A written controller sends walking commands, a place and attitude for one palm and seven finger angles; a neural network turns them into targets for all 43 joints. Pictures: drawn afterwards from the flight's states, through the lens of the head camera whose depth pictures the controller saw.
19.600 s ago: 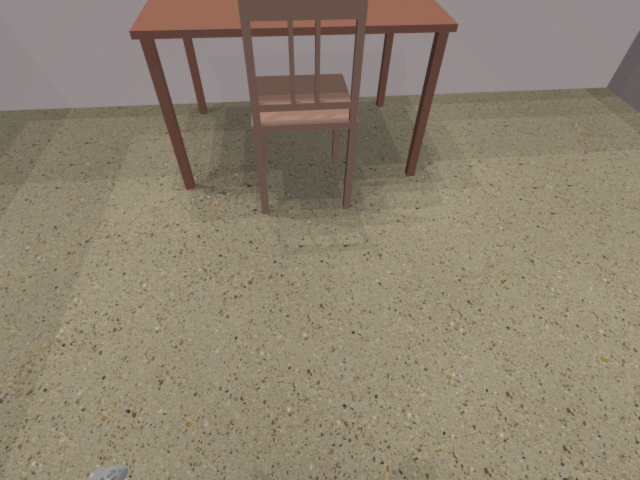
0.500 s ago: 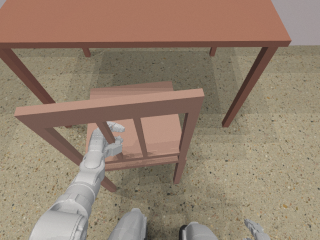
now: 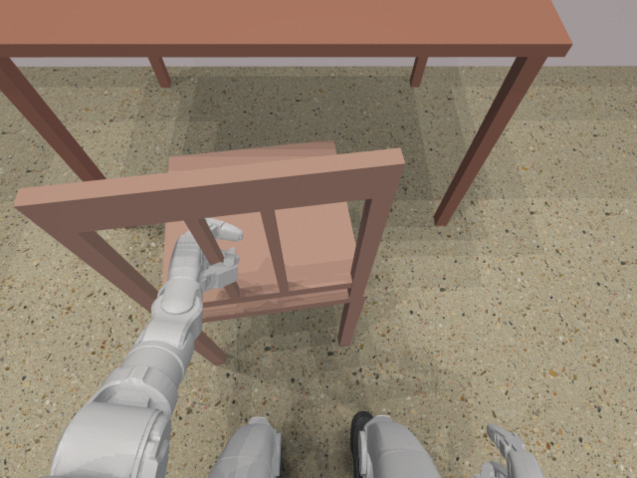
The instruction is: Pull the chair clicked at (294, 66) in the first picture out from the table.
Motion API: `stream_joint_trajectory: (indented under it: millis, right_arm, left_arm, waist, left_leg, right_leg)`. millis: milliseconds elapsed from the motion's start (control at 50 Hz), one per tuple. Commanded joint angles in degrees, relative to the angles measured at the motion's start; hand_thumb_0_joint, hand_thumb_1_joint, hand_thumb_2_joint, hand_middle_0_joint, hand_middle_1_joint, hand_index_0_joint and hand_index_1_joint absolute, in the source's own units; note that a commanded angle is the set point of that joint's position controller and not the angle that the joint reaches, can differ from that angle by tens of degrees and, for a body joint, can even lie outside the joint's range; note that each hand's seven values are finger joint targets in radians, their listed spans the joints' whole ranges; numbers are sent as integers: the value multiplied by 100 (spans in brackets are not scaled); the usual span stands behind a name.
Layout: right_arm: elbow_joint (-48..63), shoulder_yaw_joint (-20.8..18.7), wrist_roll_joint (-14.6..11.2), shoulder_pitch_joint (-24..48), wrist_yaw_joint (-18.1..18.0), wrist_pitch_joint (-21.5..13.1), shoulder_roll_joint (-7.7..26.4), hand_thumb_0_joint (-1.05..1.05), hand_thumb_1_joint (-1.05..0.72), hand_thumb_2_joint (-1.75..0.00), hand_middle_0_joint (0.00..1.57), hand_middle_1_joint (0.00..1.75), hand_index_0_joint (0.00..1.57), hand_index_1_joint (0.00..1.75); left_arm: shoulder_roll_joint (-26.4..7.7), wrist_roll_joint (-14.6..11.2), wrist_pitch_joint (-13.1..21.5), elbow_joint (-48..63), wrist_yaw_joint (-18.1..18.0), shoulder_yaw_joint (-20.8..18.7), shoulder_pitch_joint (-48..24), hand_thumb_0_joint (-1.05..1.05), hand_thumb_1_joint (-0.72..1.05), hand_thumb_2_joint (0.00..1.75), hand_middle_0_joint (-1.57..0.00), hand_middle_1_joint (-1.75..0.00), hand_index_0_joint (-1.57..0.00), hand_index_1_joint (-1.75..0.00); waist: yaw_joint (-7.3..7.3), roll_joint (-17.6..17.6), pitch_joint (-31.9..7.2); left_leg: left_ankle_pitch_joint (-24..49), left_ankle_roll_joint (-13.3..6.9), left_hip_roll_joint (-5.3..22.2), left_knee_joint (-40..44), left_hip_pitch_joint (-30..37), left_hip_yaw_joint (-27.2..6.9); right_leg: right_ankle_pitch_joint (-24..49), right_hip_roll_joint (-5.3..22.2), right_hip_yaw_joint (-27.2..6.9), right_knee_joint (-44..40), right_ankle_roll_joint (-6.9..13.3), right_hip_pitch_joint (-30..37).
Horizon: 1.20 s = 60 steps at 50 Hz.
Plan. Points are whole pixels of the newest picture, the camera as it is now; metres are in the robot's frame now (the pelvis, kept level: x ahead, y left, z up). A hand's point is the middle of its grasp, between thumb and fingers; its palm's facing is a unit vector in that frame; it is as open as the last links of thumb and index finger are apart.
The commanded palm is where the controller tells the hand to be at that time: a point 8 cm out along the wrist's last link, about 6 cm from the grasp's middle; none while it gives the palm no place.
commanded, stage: step backward, pulling the chair out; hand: left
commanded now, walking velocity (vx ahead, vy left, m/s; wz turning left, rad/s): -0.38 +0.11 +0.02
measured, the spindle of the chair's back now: (217, 261) +0.40 +0.14 -0.07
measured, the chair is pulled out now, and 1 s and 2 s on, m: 0.24 0.48 0.64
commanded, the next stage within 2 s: stop walking, hand still on the chair in 1.06 s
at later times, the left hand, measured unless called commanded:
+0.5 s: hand (210, 341) +0.28 +0.14 -0.06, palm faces +0.02 -0.98 -0.21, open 5.0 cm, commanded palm +0.28 +0.19 -0.05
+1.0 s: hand (195, 462) +0.14 +0.14 -0.06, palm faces +0.06 -0.98 -0.21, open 4.9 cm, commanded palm +0.15 +0.19 -0.05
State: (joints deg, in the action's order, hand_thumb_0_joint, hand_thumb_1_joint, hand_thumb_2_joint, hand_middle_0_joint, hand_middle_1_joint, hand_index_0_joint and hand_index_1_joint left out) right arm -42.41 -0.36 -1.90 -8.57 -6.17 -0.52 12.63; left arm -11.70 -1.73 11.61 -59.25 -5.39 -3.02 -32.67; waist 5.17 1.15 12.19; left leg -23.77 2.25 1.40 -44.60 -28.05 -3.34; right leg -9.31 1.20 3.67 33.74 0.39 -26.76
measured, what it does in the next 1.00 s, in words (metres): walks backwards: right foot, then left foot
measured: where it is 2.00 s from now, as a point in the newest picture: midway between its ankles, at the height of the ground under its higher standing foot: outside the picture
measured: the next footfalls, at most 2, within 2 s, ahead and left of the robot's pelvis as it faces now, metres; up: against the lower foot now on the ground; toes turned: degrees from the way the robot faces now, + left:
right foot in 0.34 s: -0.05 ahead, -0.13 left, +0.00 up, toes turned -1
left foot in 0.60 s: -0.04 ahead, +0.13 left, +0.00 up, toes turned -1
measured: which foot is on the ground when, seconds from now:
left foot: down 0.00-0.44, up 0.46-0.58, down 0.60-0.94, up 0.96-1.00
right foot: down 0.00-0.12, up 0.14-0.32, down 0.34-0.70, up 0.72-0.84, down 0.86-1.00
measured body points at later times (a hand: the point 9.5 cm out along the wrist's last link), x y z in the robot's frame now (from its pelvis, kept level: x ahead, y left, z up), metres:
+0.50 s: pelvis -0.10 -0.01 +0.01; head +0.01 -0.02 +0.44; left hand +0.28 +0.19 -0.04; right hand +0.00 -0.26 -0.14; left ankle -0.02 +0.13 -0.71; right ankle -0.09 -0.13 -0.72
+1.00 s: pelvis -0.23 -0.01 +0.00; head -0.14 -0.03 +0.44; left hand +0.14 +0.19 -0.04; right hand -0.15 -0.26 -0.14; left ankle -0.13 +0.12 -0.69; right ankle -0.18 -0.13 -0.72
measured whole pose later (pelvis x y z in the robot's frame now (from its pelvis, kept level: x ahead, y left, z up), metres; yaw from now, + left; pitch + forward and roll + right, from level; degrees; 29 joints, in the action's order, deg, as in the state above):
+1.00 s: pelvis -0.23 -0.01 +0.00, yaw -1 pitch +0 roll -2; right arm -46.0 -0.1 -1.8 -10.2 -4.9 -2.5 11.8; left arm -13.0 -3.0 12.2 -62.3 -4.6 -6.0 -31.1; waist 2.5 3.0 13.1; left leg -21.3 1.8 2.4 -49.3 -31.7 -4.3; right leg -13.2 -1.5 2.2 33.8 0.7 -20.2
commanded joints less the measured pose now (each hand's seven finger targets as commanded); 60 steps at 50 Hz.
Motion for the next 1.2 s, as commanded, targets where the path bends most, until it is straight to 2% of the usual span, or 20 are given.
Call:
stream_joint_trajectory:
  millis: [0,60,100,140,220,300,340,400,460,520,620,660,720,860,880,920,960,1000,1140,1180]
  right_arm:
    - [337,-197,26,-319,-126,-238,866,0,-90,-90,20,30,20,30]
    - [295,-162,1,-406,-193,-210,1016,0,-90,-90,20,30,20,30]
    - [456,-228,20,-354,-209,-103,1173,0,-90,-90,20,30,20,30]
    - [570,-190,94,-182,-72,-98,905,0,-90,-90,20,30,20,30]
    - [186,-323,120,-703,-33,-233,954,0,-90,-90,20,30,20,30]
    - [-67,-296,158,-818,83,-346,966,0,-90,-90,20,30,20,30]
    - [-66,-292,123,-693,102,-322,948,0,-90,-90,20,30,20,30]
    - [130,-391,-2,-537,-54,-290,942,0,-90,-90,20,30,20,30]
    - [312,-288,-2,7,-97,-326,867,0,-90,-90,20,30,20,30]
    - [177,-229,44,-175,-147,-353,915,0,-90,-90,20,30,20,30]
    - [277,-351,-11,-546,-165,-269,1105,0,-90,-90,20,30,20,30]
    - [359,-305,58,-389,-117,-228,985,0,-90,-90,20,30,20,30]
    - [423,-326,125,-440,24,-261,962,0,-90,-90,20,30,20,30]
    - [265,-362,84,-579,66,-442,1026,0,-90,-90,20,30,20,30]
    - [257,-377,37,-632,27,-435,1072,0,-90,-90,20,30,20,30]
    - [390,-399,-113,-371,-10,-465,916,0,-90,-90,20,30,20,30]
    - [213,-373,16,41,-15,-449,993,0,-90,-90,20,30,20,30]
    - [120,-145,60,-166,22,-458,829,0,-90,-90,20,30,20,30]
    - [-10,-133,-27,-749,-133,-462,956,0,-90,-90,20,30,20,30]
    - [497,-284,105,-521,-147,-405,1112,0,-90,-90,20,30,20,30]
  left_arm:
    - [-1159,87,291,1046,-115,-165,-1580,0,90,90,-50,-145,-50,-145]
    - [-855,1,220,1150,-74,81,-1682,0,90,90,-50,-145,-50,-145]
    - [-632,-34,203,1203,-43,188,-1801,0,90,90,-50,-145,-50,-145]
    - [-403,-27,254,1552,60,408,-2229,0,90,90,-50,-145,-50,-145]
    - [-403,16,399,1171,-8,310,-2293,0,90,90,-50,-145,-50,-145]
    - [-615,165,636,896,28,206,-2256,0,90,90,-50,-145,-50,-145]
    - [-851,248,726,912,34,68,-2196,0,90,90,-50,-145,-50,-145]
    - [-1562,174,700,812,-32,-422,-2036,0,90,90,-50,-145,-50,-145]
    - [-1628,176,599,924,-9,-426,-2074,0,90,90,-50,-145,-50,-145]
    - [-1485,151,455,901,-65,-377,-1748,0,90,90,-50,-145,-50,-145]
    - [-1011,43,383,947,-44,-58,-1997,0,90,90,-50,-145,-50,-145]
    - [-754,43,419,1161,18,137,-2206,0,90,90,-50,-145,-50,-145]
    - [-747,63,422,1182,0,94,-2017,0,90,90,-50,-145,-50,-145]
    - [-1102,29,552,996,57,-179,-1769,0,90,90,-50,-145,-50,-145]
    - [-1342,31,533,937,73,-308,-1690,0,90,90,-50,-145,-50,-145]
    - [-1740,82,483,777,0,-430,-1863,0,90,90,-50,-145,-50,-145]
    - [-1423,83,245,589,-105,-305,-1872,0,90,90,-50,-145,-50,-145]
    - [-1379,32,263,637,-79,-364,-1610,0,90,90,-50,-145,-50,-145]
    - [-941,-57,123,360,-23,-70,-1228,0,90,90,-50,-145,-50,-145]
    - [-820,-10,186,1718,20,-43,-934,0,90,90,-50,-145,-50,-145]
  waist:
    - [-336,-1057,-2963]
    - [-222,-832,-2860]
    - [-373,759,-2656]
    - [-387,1355,-2715]
    - [-260,736,-2874]
    - [-214,1024,-3121]
    - [-244,935,-3317]
    - [-183,-644,-3685]
    - [-406,-682,-3109]
    - [-350,-568,-3013]
    - [-287,-267,-3050]
    - [-284,885,-3249]
    - [-305,1577,-3040]
    - [-372,1180,-2907]
    - [-359,487,-2910]
    - [-316,-1542,-2672]
    - [-497,-1002,-2391]
    - [-446,-371,-2589]
    - [-409,-1303,-2678]
    - [-462,112,-2600]
  left_leg:
    - [-476,-51,34,-262,666,-143]
    - [901,-210,307,1935,1212,-182]
    - [2425,-769,1285,2216,946,-1231]
    - [1871,-1004,1737,2490,607,-1467]
    - [4902,-1011,1590,1392,2432,-1257]
    - [5938,-819,1428,919,3303,-1085]
    - [5549,-594,1201,647,2820,-635]
    - [2913,-92,572,295,1227,136]
    - [18,-32,185,-262,401,-81]
    - [755,-34,272,681,809,-163]
    - [4279,-453,1003,1369,1884,-507]
    - [4465,-663,1319,1592,1830,-924]
    - [3677,-980,1688,1990,1954,-1303]
    - [2808,-743,1308,1271,1740,-939]
    - [2038,-598,1086,1117,1225,-722]
    - [-455,1,-75,-774,493,335]
    - [-373,9,15,-2250,122,-446]
    - [-191,38,27,-1758,280,-331]
    - [768,-60,72,2044,1633,474]
    - [1934,-451,768,2736,2122,-129]
  right_leg:
    - [901,1802,-1200,-1272,562,1667]
    - [346,1063,-540,-644,31,1518]
    - [-271,198,-149,717,-176,1240]
    - [-1688,135,-339,1747,-47,1213]
    - [-1408,68,-463,591,-13,556]
    - [-492,19,-504,-663,-8,656]
    - [1146,228,-596,-947,7,1237]
    - [4430,1034,-1137,-454,101,2857]
    - [3259,1728,-1484,-768,407,2264]
    - [3016,1527,-1156,-525,356,2269]
    - [2021,465,-615,-163,-165,1636]
    - [298,261,-508,490,-110,1451]
    - [-1981,-16,-474,1133,-5,728]
    - [-527,-38,-587,-844,-10,1579]
    - [-238,70,-620,-956,-3,1935]
    - [-802,1824,-2311,-1871,603,1234]
    - [-1066,2129,-2243,-1922,860,966]
    - [496,1811,-1644,-1204,828,1435]
    - [506,1376,-1190,-786,317,1573]
    - [385,646,-701,39,3,1535]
